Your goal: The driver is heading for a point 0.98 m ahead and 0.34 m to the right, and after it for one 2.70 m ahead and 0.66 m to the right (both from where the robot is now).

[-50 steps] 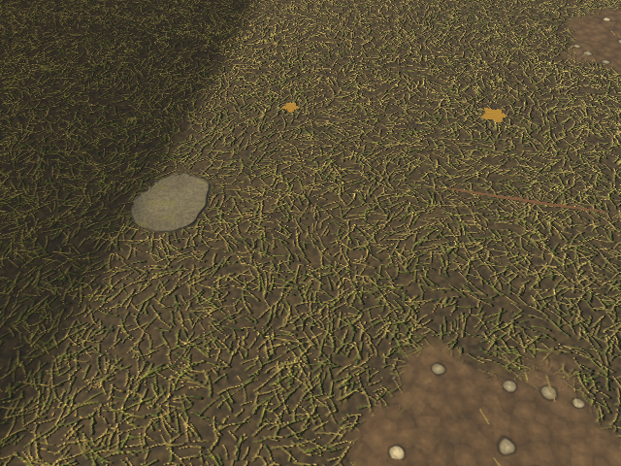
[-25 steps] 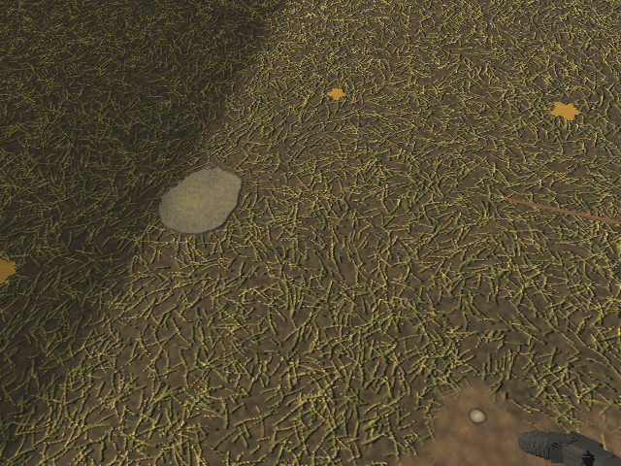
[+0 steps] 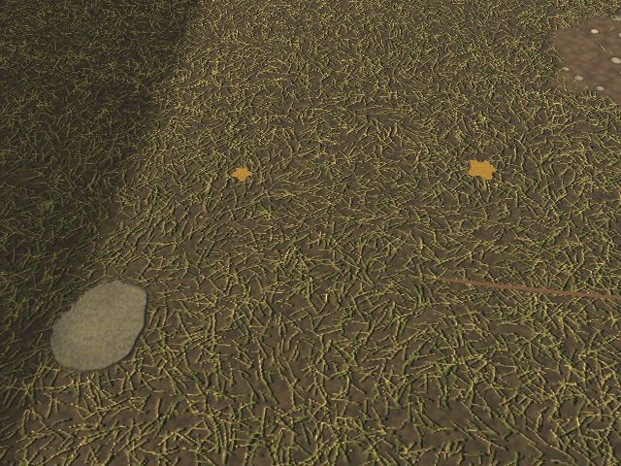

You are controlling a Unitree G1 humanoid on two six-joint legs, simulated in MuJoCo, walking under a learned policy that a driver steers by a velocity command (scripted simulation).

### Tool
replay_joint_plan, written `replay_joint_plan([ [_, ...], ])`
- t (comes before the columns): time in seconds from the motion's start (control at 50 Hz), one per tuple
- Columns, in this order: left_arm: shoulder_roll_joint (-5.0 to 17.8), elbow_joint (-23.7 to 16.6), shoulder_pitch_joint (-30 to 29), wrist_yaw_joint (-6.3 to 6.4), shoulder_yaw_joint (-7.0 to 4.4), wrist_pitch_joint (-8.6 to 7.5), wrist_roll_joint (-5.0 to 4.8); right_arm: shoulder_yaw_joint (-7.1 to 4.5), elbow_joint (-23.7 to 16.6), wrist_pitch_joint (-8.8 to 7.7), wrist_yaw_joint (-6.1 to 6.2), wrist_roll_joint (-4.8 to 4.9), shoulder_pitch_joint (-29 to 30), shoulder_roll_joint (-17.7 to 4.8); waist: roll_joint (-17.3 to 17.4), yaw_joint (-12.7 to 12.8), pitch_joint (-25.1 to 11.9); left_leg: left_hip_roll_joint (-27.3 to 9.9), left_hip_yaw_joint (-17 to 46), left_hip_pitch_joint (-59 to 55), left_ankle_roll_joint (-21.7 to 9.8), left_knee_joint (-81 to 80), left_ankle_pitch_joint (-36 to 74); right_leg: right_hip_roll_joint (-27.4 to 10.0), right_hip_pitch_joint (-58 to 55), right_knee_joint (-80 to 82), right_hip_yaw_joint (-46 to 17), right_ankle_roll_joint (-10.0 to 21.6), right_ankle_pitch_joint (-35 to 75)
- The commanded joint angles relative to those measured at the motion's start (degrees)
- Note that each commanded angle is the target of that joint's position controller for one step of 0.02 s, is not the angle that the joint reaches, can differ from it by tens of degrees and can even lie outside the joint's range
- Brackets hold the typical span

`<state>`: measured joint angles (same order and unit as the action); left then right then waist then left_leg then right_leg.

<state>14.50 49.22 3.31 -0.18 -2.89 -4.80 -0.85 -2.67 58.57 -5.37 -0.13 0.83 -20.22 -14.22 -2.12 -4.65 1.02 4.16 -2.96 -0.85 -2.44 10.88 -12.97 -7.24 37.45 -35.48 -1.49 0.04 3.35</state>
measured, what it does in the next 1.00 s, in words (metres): walks ahead: right foot, then left foot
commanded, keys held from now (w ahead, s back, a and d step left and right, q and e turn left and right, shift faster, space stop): w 0.46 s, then w+e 0.54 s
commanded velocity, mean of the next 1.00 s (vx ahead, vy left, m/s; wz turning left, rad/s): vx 0.50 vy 0.00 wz -0.20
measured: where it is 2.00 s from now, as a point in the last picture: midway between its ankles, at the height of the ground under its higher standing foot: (393, 260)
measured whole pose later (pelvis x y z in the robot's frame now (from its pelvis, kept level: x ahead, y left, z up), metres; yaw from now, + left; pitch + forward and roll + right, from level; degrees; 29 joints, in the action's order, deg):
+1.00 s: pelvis +0.56 -0.02 +0.00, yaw -14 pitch +1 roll +2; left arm 16.1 47.1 10.0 0.2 -5.4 -1.8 -1.4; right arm -4.4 56.8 -5.8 0.5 -0.8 -16.0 -14.6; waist -2.2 -3.0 0.9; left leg 0.7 -11.5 2.9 -1.2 14.3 -12.0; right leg -7.7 40.4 -51.9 -2.8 1.4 -3.8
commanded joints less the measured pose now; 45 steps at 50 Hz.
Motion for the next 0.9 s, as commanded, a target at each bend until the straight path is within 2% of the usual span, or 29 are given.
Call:
replay_joint_plan([
  [0.02, 3.42, -5.26, -6.62, -1.06, -0.23, -0.92, -0.38, -1.96, -1.11, 0.22, 0.47, 0.51, -2.15, -9.63, 4.71, 0.43, 4.12, -17.46, 7.44, 1.52, -8.78, -1.97, 12.7, 1.65, -1.27, 4.3, 0.85, 1.06, -0.92],
  [0.06, 4.89, -5.8, -5.64, -1.64, -0.64, -1.22, -0.44, -2.35, -0.96, 0.94, 0.67, 0.5, -1.86, -10.38, 5.55, 2.04, 3.09, -19.24, 8.03, -2.16, -7.69, 1.25, 17.29, 2.47, -3.37, 5.95, 1.03, 2.64, -5.41],
  [0.08, 6.08, -5.31, -2.81, -1.75, -1.17, -1.37, -0.46, -2.49, -1.25, 1.28, 0.71, 0.43, -0.75, -10.86, 6.41, 4.02, 1.31, -19.06, 7.45, -2.81, -6.92, 4.76, 24.55, 3.79, -7.89, 6.64, 2.13, 3.59, -7.35],
  [0.1, 7.86, -3.41, 3.96, -1.65, -2.26, -1.42, -0.36, -2.34, -1.62, 1.68, 0.7, 0.29, 0.57, -10.54, 6.32, 7.85, -2.73, -16.93, 5.43, -1.86, -5.69, 12.94, 33.48, 5.71, -17.1, 7.77, 3.86, 4.99, -7.54],
  [0.12, 11.15, -0.34, 14.59, -1.2, -3.78, -1.35, -0.14, -1.55, -2.36, 1.87, 0.72, -0.31, 0.44, -8.63, 4.6, 11.84, -10.02, -13.59, 2.94, 4.44, -3.91, 26.14, 32.38, 3.95, -32.44, 6.34, 1.97, 7.26, -6.64],
  [0.14, 17.36, 1.1, 22.56, -0.87, -5.19, -1.09, 1.12, 0.26, -3.74, 1.11, 0.35, -1.12, -5.32, -2.9, -7.53, 10.8, -19.53, -6.02, -0.13, 25.1, -0.24, 48.93, 11.29, -10.86, -55.25, 7.04, -20.48, 14.92, -10.45],
  [0.16, 14.87, 1.83, 23.99, -1.29, -4.43, -0.89, 0.66, 0.9, -2.79, -0.33, -0.03, -0.15, -6.63, -1.52, -14.35, 10.58, -24.32, -0.36, 6.12, 37.51, 0.79, 60.91, -19.4, -16.54, -61.69, 17.66, -41.25, 19.82, -18.69],
  [0.18, 10.72, 1.09, 19.77, -1.37, -3.03, -1.09, 0.32, -0.68, -3.67, -1.43, -0.33, 1.43, -1.74, -7.9, -8.92, 10.54, -16.39, -4.3, 9.71, 43.39, -0.57, 65.97, -17.93, -14.44, -55.82, 18.79, -35.57, 16.71, -22.22],
  [0.2, 8.42, -0.3, 14.71, -1.23, -2.32, -1.16, 0.49, -0.85, -4.96, -1.97, -0.34, 2.08, 2.88, -8.79, -5.49, 9.35, -10.06, -7.44, 8.25, 44.1, -1.51, 64.98, -12.66, -12.26, -47.55, 19.57, -26.81, 14.57, -18.92],
  [0.22, 6.89, -0.88, 10.68, -1.39, -1.76, -1.27, 0.88, -0.98, -5.1, -1.86, 0.02, 1.48, 4.95, -8.17, -1.58, 7.52, -5.63, -9.97, 7.04, 41.76, -1.37, 61.16, -7.88, -9.88, -39.11, 21.52, -20.28, 13.5, -13.23],
  [0.24, 5.31, -1.12, 8.57, -1.54, -1.3, -1.53, 1.28, -1.44, -4.9, -1.2, 0.33, 0.68, 5.04, -7.82, -1.6, 5.71, -3.64, -11.85, 7.28, 38.44, -1.22, 57.29, -4.76, -7.65, -33.8, 23.32, -15.77, 12.39, -9.61],
  [0.26, 4.85, -0.83, 8.11, -1.7, -1.16, -1.63, 1.52, -1.41, -4.6, -0.38, 0.34, 0.42, 4.02, -6.53, -2.33, 4.48, -3.06, -12.51, 7.27, 35.43, -0.95, 55.52, -2.9, -6.53, -30.68, 25.01, -13.41, 12.11, -8.01],
  [0.3, 5.62, 0.24, 9.73, -1.64, -1.36, -2.0, 1.21, -1.26, -4.39, 0.79, 0.47, 0.15, 3.37, -4.55, -1.88, 3.53, -2.16, -12.83, 6.56, 34.58, -0.13, 52.47, -0.87, -5.72, -28.37, 27.08, -10.05, 12.97, -3.68],
  [0.34, 7.17, 1.26, 11.76, -1.02, -1.78, -2.05, 1.19, -1.42, -5.72, 1.22, 0.64, -0.24, 6.87, -4.7, -0.85, 3.83, -0.48, -13.09, 6.39, 38.51, 0.89, 47.29, 3.66, -5.72, -29.02, 28.44, -8.01, 13.44, -0.76],
  [0.38, 7.41, 2.12, 13.7, -0.34, -1.81, -1.66, 1.06, -1.54, -7.17, 1.13, 0.54, -0.62, 11.03, -4.63, -0.59, 4.73, 0.54, -12.94, 6.16, 41.42, 1.77, 40.76, 9.45, -5.22, -30.55, 29.09, -6.14, 12.95, 0.27],
  [0.46, 7.86, 3.54, 16.96, 0.44, -1.76, -1.21, 0.56, -0.97, -9.37, 0.52, -0.18, -0.32, 18.89, -3.17, -1.03, 7.05, 2.29, -10.76, 3.86, 39.08, 1.97, 27.46, 19.36, -3.17, -31.15, 30.07, -1.96, 11.07, -1.66],
  [0.56, 8.19, 6.15, 22.35, 0.84, -2.15, 0.12, -0.16, -0.64, -12.73, -0.57, -1.4, 0.08, 27.0, -3.67, -0.83, 8.93, 4.66, -8.7, 4.53, 40.53, 1.59, 19.1, 16.46, -5.86, -38.94, 25.8, -5.13, 11.3, -0.02],
  [0.62, 9.24, 5.99, 21.27, 1.39, -2.82, 0.91, -0.38, -1.28, -12.94, -1.54, -2.03, 0.26, 25.11, -5.82, -2.35, 6.44, 2.89, -7.25, 4.68, 34.02, 0.52, 16.21, 11.97, -7.42, -40.85, 21.33, -7.62, 10.12, 4.52],
  [0.64, 9.67, 5.58, 20.05, 1.4, -2.99, 1.13, -0.36, -1.89, -12.19, -1.81, -1.95, 0.28, 21.71, -7.07, -3.23, 4.3, 0.86, -5.88, 3.52, 28.05, -0.2, 15.58, 10.19, -6.81, -40.26, 17.78, -7.56, 9.47, 10.89],
  [0.66, 8.82, 5.09, 19.05, 1.33, -2.66, 1.31, -0.16, -3.13, -9.93, -1.96, -1.56, 0.2, 14.05, -9.22, -2.92, 0.53, -3.92, -4.8, 2.39, 16.87, -1.65, 14.69, 10.47, -3.91, -37.95, 9.76, -5.9, 8.05, 16.6],
  [0.68, 6.72, 3.55, 18.05, 1.23, -1.77, 1.3, 0.49, -4.3, -7.73, -2.08, -0.99, -0.75, 3.29, -12.55, -0.72, -3.72, -12.44, -11.18, 8.25, -0.83, -4.77, 18.23, 11.09, -0.34, -28.27, -4.81, -3.7, 6.05, 9.08],
  [0.7, -0.29, 2.35, 24.73, 0.95, 0.07, 0.39, 0.34, -5.74, -6.49, -1.47, -0.59, -1.47, -3.68, -18.01, 12.78, -1.97, -22.03, -26.36, 31.54, -24.05, -12.97, 15.89, 3.65, 8.86, -5.08, -27.1, 1.08, 1.3, -16.21],
  [0.72, 2.21, 2.7, 24.43, 0.86, -0.31, -0.55, -0.75, -4.27, -6.76, -1.19, -0.67, -1.11, -3.21, -13.28, 16.54, -2.25, -24.96, -28.92, 43.61, -24.15, -14.24, 8.53, -2.33, 9.11, 1.79, -36.5, -5.89, 1.47, -37.5],
  [0.74, 7.24, 1.48, 19.79, 0.95, -1.83, -0.82, -2.09, -3.14, -7.42, -1.12, -0.46, -0.63, 1.47, -9.5, 12.78, -1.65, -15.32, -26.96, 34.96, -16.33, -11.05, 7.2, -5.22, 5.81, 6.31, -40.03, -6.41, 2.08, -34.51],
  [0.76, 7.42, 0.76, 16.84, 1.25, -2.01, -0.67, -2.13, -2.52, -8.16, -1.07, -0.36, -0.55, 5.61, -7.38, 9.34, -0.23, -9.51, -25.09, 27.24, -7.62, -8.96, 5.55, -3.82, 2.81, 5.98, -39.03, -4.65, 2.42, -29.35],
  [0.78, 6.71, 0.43, 15.34, 1.5, -2.31, -0.28, -1.53, -2.03, -8.14, -1.13, -0.52, -0.76, 9.01, -5.58, 7.35, 1.41, -5.2, -22.9, 21.58, 0.58, -7.86, 2.98, -1.14, 0.96, 3.56, -36.1, -4.06, 2.39, -25.45],
  [0.8, 5.57, 0.57, 16.21, 1.59, -2.7, 0.52, -1.2, -1.69, -8.04, -1.35, -0.59, -1.28, 11.06, -4.49, 8.72, 3.43, -3.02, -20.96, 16.58, 6.18, -6.89, 0.73, 0.85, -0.76, 0.12, -33.66, -4.42, 2.47, -22.72],
  [0.84, 2.71, 0.05, 17.24, 1.34, -2.51, 2.12, -1.22, -2.01, -7.45, -1.58, -0.58, -1.59, 12.38, -4.73, 9.02, 5.18, -1.16, -20.0, 10.8, 11.67, -7.26, -2.43, 4.08, -1.9, -2.9, -31.99, -3.79, 2.31, -20.41],
  [0.9, 2.93, -2.36, 14.07, 1.33, -2.83, 3.21, -0.68, -2.76, -6.53, -1.93, 0.16, -1.72, 11.45, -6.81, 6.55, 5.62, 0.7, -20.19, 4.79, 11.83, -8.36, -4.35, 9.81, -2.38, 0.93, -27.21, -4.28, 1.48, -13.98],
])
